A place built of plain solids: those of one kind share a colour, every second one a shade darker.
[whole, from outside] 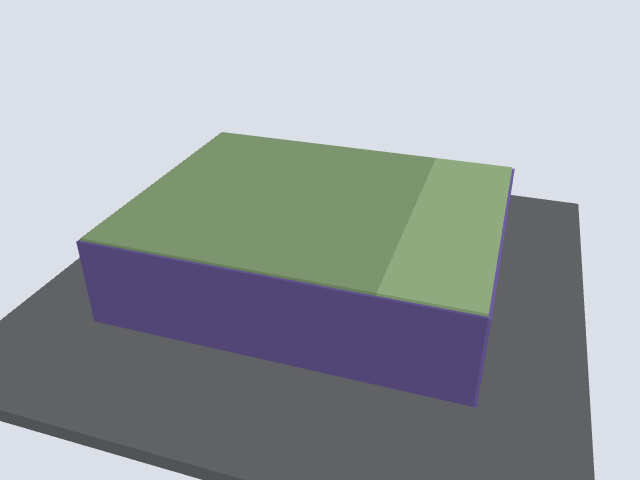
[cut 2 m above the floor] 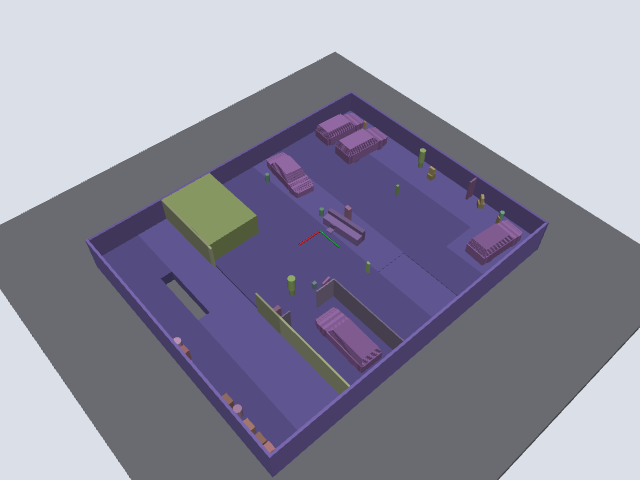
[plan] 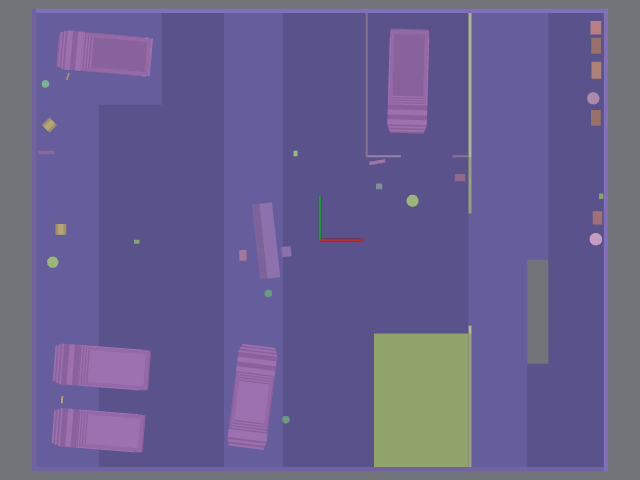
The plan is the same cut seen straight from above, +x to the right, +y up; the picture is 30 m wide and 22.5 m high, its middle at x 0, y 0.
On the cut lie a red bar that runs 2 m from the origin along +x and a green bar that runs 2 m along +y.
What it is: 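A car dealer's showroom with its handover bay and the front of its workshop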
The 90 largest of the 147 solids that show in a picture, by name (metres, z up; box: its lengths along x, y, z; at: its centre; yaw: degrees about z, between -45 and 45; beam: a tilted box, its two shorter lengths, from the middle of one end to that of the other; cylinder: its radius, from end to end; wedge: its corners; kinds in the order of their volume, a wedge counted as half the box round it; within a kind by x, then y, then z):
{
 "floor_1": {"box": [2.94, 21.28, 1.2], "at": [-11.84, 0.0, 0.55]},
 "floor_2": {"box": [2.98, 11.03, 1.2], "at": [-8.89, -5.12, 0.55]},
 "floor_3": {"box": [2.98, 5.96, 1.2], "at": [-8.89, 3.36, 0.55]},
 "floor_4": {"box": [2.98, 4.31, 1.2], "at": [-8.89, 8.49, 0.55]},
 "floor_5": {"box": [2.92, 21.28, 1.2], "at": [-5.95, 0.0, 0.55]},
 "floor_6": {"box": [2.77, 15.23, 1.2], "at": [-3.12, -3.02, 0.55]},
 "floor_7": {"box": [2.77, 6.07, 1.16], "at": [-3.12, 7.62, 0.53]},
 "floor_8": {"box": [8.7, 21.28, 1.2], "at": [2.61, 0.0, 0.55]},
 "floor_9": {"box": [2.77, 21.28, 1.05], "at": [8.33, 0.0, 0.47]},
 "floor_10": {"box": [1.01, 4.84, 1.05], "at": [10.21, -8.22, 0.47]},
 "floor_11": {"box": [1.01, 11.56, 1.05], "at": [10.21, 4.86, 0.47]},
 "floor_12": {"box": [2.61, 21.28, 1.05], "at": [12.0, 0.0, 0.47]},
 "roof_1": {"box": [20.26, 21.28, 0.2], "at": [-3.17, 0.0, 6.7]},
 "roof_2": {"box": [6.35, 21.28, 1.44], "at": [10.13, 0.0, 6.09]},
 "wall_1": {"box": [0.2, 21.68, 6.65], "at": [-13.41, 0.0, 3.28]},
 "wall_2": {"box": [26.61, 0.2, 6.65], "at": [0.0, -10.74, 3.28]},
 "wall_3": {"box": [26.61, 0.2, 6.65], "at": [0.0, 10.74, 3.28]},
 "wall_4": {"box": [0.2, 21.68, 6.65], "at": [13.41, 0.0, 3.28]},
 "block_1": {"box": [4.43, 6.26, 3.07], "at": [4.74, -7.51, 2.69]},
 "car_1": {"box": [0.26, 1.8, 0.68], "at": [-11.99, -8.79, 1.65], "yaw": -4.5},
 "car_2": {"box": [0.27, 1.92, 0.81], "at": [-11.94, -5.82, 1.75], "yaw": -4.3},
 "car_3": {"box": [0.26, 1.84, 0.79], "at": [-11.78, 8.89, 1.75], "yaw": -5.0},
 "car_4": {"box": [0.26, 1.8, 0.72], "at": [-11.74, -8.81, 1.67], "yaw": -4.5},
 "car_5": {"box": [0.27, 1.92, 0.84], "at": [-11.68, -5.84, 1.77], "yaw": -4.3},
 "car_6": {"box": [0.26, 1.84, 0.83], "at": [-11.53, 8.87, 1.76], "yaw": -5.0},
 "car_7": {"box": [0.26, 1.8, 0.76], "at": [-11.49, -8.83, 1.69], "yaw": -4.5},
 "car_8": {"box": [0.27, 1.92, 0.88], "at": [-11.43, -5.86, 1.79], "yaw": -4.3},
 "car_9": {"box": [0.26, 1.84, 0.86], "at": [-11.28, 8.85, 1.78], "yaw": -5.0},
 "car_10": {"box": [2.74, 1.8, 0.76], "at": [-10.0, -8.95, 1.69], "yaw": -4.5},
 "car_11": {"box": [3.06, 1.69, 0.08], "at": [-9.84, -8.96, 2.1], "yaw": -4.5},
 "car_12": {"box": [2.93, 1.92, 0.88], "at": [-9.84, -5.98, 1.79], "yaw": -4.3},
 "car_13": {"box": [2.97, 1.65, 0.08], "at": [-9.82, -8.96, 2.17], "yaw": -4.5},
 "car_14": {"box": [2.89, 1.61, 0.08], "at": [-9.8, -8.96, 2.24], "yaw": -4.5},
 "car_15": {"box": [2.81, 1.57, 0.08], "at": [-9.78, -8.97, 2.31], "yaw": -4.5},
 "car_16": {"box": [2.72, 1.52, 0.08], "at": [-9.76, -8.97, 2.38], "yaw": -4.5},
 "car_17": {"box": [2.64, 1.48, 0.08], "at": [-9.74, -8.97, 2.45], "yaw": -4.5},
 "car_18": {"box": [2.88, 1.84, 0.86], "at": [-9.73, 8.71, 1.78], "yaw": -5.0},
 "car_19": {"box": [2.56, 1.44, 0.08], "at": [-9.72, -8.97, 2.52], "yaw": -4.5},
 "car_20": {"box": [3.25, 1.81, 0.08], "at": [-9.68, -6.0, 2.26], "yaw": -4.3},
 "car_21": {"box": [3.16, 1.77, 0.08], "at": [-9.66, -6.0, 2.33], "yaw": -4.3},
 "car_22": {"box": [3.07, 1.72, 0.08], "at": [-9.64, -6.0, 2.41], "yaw": -4.3},
 "car_23": {"box": [2.99, 1.68, 0.08], "at": [-9.62, -6.0, 2.48], "yaw": -4.3},
 "car_24": {"box": [2.9, 1.64, 0.08], "at": [-9.6, -6.0, 2.55], "yaw": -4.3},
 "car_25": {"box": [2.81, 1.6, 0.08], "at": [-9.57, -6.0, 2.63], "yaw": -4.3},
 "car_26": {"box": [3.19, 1.74, 0.09], "at": [-9.56, 8.7, 2.25], "yaw": -5.0},
 "car_27": {"box": [2.73, 1.55, 0.08], "at": [-9.55, -6.0, 2.7], "yaw": -4.3},
 "car_28": {"box": [3.1, 1.69, 0.09], "at": [-9.54, 8.7, 2.33], "yaw": -5.0},
 "car_29": {"box": [2.64, 1.51, 0.08], "at": [-9.53, -6.01, 2.77], "yaw": -4.3},
 "car_30": {"box": [3.0, 1.65, 0.09], "at": [-9.52, 8.7, 2.41], "yaw": -5.0},
 "car_31": {"box": [2.91, 1.61, 0.09], "at": [-9.5, 8.69, 2.49], "yaw": -5.0},
 "car_32": {"box": [2.82, 1.57, 0.09], "at": [-9.47, 8.69, 2.56], "yaw": -5.0},
 "car_33": {"box": [2.73, 1.52, 0.09], "at": [-9.45, 8.69, 2.64], "yaw": -5.0},
 "car_34": {"box": [2.63, 1.48, 0.09], "at": [-9.43, 8.69, 2.72], "yaw": -5.0},
 "car_35": {"box": [2.54, 1.44, 0.09], "at": [-9.41, 8.69, 2.8], "yaw": -5.0},
 "car_36": {"box": [1.84, 0.38, 0.72], "at": [-3.4, -9.16, 1.67], "yaw": -7.3},
 "car_37": {"box": [1.84, 2.75, 0.72], "at": [-3.2, -7.61, 1.67], "yaw": -7.3},
 "car_38": {"box": [1.73, 2.73, 0.08], "at": [-3.2, -7.61, 2.06], "yaw": -7.3},
 "car_39": {"box": [1.69, 2.61, 0.08], "at": [-3.2, -7.61, 2.13], "yaw": -7.3},
 "car_40": {"box": [1.65, 2.48, 0.08], "at": [-3.2, -7.61, 2.21], "yaw": -7.3},
 "car_41": {"box": [1.6, 2.35, 0.08], "at": [-3.2, -7.61, 2.28], "yaw": -7.3},
 "car_42": {"box": [1.84, 0.24, 0.72], "at": [-3.01, -6.14, 1.67], "yaw": -7.3},
 "car_43": {"box": [1.84, 0.24, 0.69], "at": [-2.99, -5.92, 1.66], "yaw": -7.3},
 "car_44": {"box": [1.84, 0.24, 0.66], "at": [-2.96, -5.69, 1.64], "yaw": -7.3},
 "car_45": {"box": [1.84, 0.24, 0.64], "at": [-2.93, -5.47, 1.63], "yaw": -7.3},
 "car_46": {"box": [1.86, 0.24, 0.68], "at": [4.08, 5.52, 1.66], "yaw": -1.6},
 "car_47": {"box": [1.86, 0.24, 0.71], "at": [4.09, 5.75, 1.67], "yaw": -1.6},
 "car_48": {"box": [1.86, 0.24, 0.74], "at": [4.1, 5.98, 1.69], "yaw": -1.6},
 "car_49": {"box": [1.86, 0.24, 0.77], "at": [4.1, 6.21, 1.7], "yaw": -1.6},
 "car_50": {"box": [1.86, 3.18, 0.77], "at": [4.15, 7.91, 1.7], "yaw": -1.6},
 "car_51": {"box": [1.75, 3.48, 0.07], "at": [4.16, 8.07, 2.12], "yaw": -1.6},
 "car_52": {"box": [1.71, 3.4, 0.07], "at": [4.16, 8.09, 2.18], "yaw": -1.6},
 "car_53": {"box": [1.67, 3.32, 0.07], "at": [4.16, 8.11, 2.25], "yaw": -1.6},
 "car_54": {"box": [1.62, 3.24, 0.08], "at": [4.16, 8.13, 2.32], "yaw": -1.6},
 "car_55": {"box": [1.58, 3.17, 0.07], "at": [4.16, 8.15, 2.38], "yaw": -1.6},
 "car_56": {"box": [1.54, 3.09, 0.08], "at": [4.16, 8.17, 2.45], "yaw": -1.6},
 "car_57": {"box": [1.5, 3.01, 0.07], "at": [4.16, 8.19, 2.52], "yaw": -1.6},
 "car_58": {"box": [1.45, 2.93, 0.07], "at": [4.16, 8.2, 2.59], "yaw": -1.6},
 "part_1": {"box": [0.14, 6.26, 4.37], "at": [7.03, -7.51, 3.18]},
 "part_2": {"box": [0.14, 2.64, 4.37], "at": [7.03, 2.56, 3.18]},
 "part_3": {"box": [0.14, 6.76, 4.37], "at": [7.03, 7.26, 3.18]},
 "counter_1": {"box": [0.35, 3.53, 1.1], "at": [-2.83, -0.08, 1.7], "yaw": 6.3},
 "counter_2": {"box": [0.6, 3.53, 0.74], "at": [-2.35, -0.02, 1.52], "yaw": 6.3},
 "screen_1": {"box": [0.1, 6.76, 2.62], "at": [2.19, 7.26, 2.46]},
 "screen_2": {"box": [1.56, 0.1, 2.62], "at": [3.02, 3.93, 2.46]},
 "trolley_1": {"box": [0.46, 0.75, 0.83], "at": [12.93, 5.72, 1.53]},
 "trolley_2": {"box": [0.47, 0.8, 0.83], "at": [12.95, 7.96, 1.53]},
 "trolley_3": {"box": [0.47, 0.75, 0.83], "at": [12.95, 9.1, 1.53]},
 "pulpit_1": {"box": [0.51, 0.64, 1.12], "at": [12.93, 9.95, 1.56]},
 "pulpit_2": {"box": [0.45, 0.63, 1.12], "at": [13.01, 1.04, 1.56]},
 "tub_1": {"cylinder": 0.28, "from": [4.34, 1.84, 1.85], "to": [4.34, 1.84, 3.03]}
}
